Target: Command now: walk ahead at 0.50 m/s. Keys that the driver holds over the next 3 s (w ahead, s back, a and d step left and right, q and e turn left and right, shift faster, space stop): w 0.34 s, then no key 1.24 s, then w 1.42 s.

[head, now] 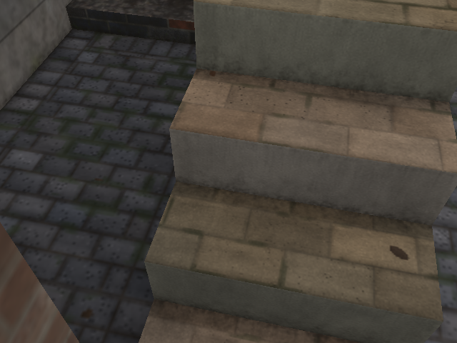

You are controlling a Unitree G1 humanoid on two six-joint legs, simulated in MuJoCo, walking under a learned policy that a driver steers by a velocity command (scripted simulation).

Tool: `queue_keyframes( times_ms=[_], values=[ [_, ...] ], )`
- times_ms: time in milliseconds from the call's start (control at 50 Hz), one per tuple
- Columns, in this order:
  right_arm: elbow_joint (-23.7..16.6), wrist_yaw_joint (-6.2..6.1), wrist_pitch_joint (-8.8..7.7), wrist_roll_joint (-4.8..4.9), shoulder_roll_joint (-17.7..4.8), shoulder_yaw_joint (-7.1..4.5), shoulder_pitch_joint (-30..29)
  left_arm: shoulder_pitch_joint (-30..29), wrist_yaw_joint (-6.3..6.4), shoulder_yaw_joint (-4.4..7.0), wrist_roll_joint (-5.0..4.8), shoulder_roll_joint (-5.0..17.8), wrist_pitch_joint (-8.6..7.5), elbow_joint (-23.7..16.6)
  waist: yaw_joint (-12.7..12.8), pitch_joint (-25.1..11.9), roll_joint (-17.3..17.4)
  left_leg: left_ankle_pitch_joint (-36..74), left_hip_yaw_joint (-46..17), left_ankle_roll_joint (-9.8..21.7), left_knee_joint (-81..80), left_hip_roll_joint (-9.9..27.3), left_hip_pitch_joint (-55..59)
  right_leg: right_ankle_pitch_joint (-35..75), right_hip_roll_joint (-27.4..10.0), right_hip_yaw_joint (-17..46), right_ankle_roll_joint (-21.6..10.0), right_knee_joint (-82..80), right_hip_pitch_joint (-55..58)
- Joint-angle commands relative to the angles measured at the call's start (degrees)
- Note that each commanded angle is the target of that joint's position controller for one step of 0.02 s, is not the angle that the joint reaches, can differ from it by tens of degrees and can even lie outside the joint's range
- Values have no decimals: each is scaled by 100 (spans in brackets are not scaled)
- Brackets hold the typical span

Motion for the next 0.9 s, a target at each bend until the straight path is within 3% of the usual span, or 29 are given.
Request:
queue_keyframes(
  times_ms=[20,340,460,480,500,660,780,820,900],
  values=[
    [-274,-18,-66,-3,-632,-147,-99,-165,16,116,3,556,-75,-342,-2,-292,41,1140,-396,32,-126,602,-344,1372,-850,676,-65,50,461],
    [-208,-23,-72,2,-563,-192,-90,-42,19,138,9,491,-90,-440,10,-268,-2,1045,-396,50,-136,578,-394,1240,-828,673,-56,53,424],
    [-7,-13,-33,10,-559,-235,175,251,19,196,30,493,-74,-312,1,-232,8,1124,-334,14,144,547,-428,1556,-809,583,-61,355,391],
    [2,37,-31,9,-660,-240,201,152,-7,244,83,611,-54,-335,-3,-171,167,1084,-293,51,229,582,-469,1409,-886,617,-96,384,350],
    [27,59,-24,4,-617,-243,217,166,-18,261,85,621,-40,-320,-5,-164,122,1031,-306,64,245,586,-476,1328,-876,615,-106,393,301],
    [192,79,44,0,-645,-292,417,342,-27,331,34,563,40,-159,10,-18,-26,897,-353,84,365,579,-574,1235,-858,597,-81,516,191],
    [398,71,102,-20,-648,-352,708,522,-26,380,58,583,96,-61,8,93,-6,635,-351,91,439,543,-693,924,-845,605,-94,549,73],
    [432,41,118,22,-541,-311,768,646,13,363,6,498,63,15,25,200,-5,660,-362,55,388,533,-685,773,-808,595,-100,477,19],
    [490,29,137,11,-577,-326,891,730,24,382,19,519,77,65,21,201,7,572,-365,66,416,521,-701,667,-809,622,-114,486,-1]
  ],
)
Next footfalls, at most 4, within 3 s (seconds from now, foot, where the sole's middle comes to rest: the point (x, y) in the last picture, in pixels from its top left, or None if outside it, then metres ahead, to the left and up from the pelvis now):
none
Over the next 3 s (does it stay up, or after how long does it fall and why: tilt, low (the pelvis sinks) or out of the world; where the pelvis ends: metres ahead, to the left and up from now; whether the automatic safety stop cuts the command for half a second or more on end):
stays up -0.01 0.00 0.00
